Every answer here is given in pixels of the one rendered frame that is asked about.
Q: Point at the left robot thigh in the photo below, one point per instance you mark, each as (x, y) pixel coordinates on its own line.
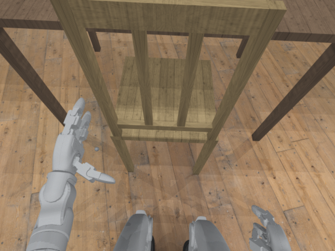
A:
(136, 232)

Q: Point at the chair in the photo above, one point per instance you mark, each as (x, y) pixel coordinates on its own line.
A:
(162, 99)

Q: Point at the left robot hand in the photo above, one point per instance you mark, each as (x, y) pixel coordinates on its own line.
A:
(69, 144)

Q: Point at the left robot forearm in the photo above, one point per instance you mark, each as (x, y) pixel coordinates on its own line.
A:
(54, 223)

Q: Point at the right robot hand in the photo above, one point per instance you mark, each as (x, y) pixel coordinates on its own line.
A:
(273, 236)

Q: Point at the table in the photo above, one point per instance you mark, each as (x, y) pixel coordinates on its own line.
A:
(304, 20)

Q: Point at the robot right shin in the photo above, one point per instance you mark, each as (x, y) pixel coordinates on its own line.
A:
(198, 218)

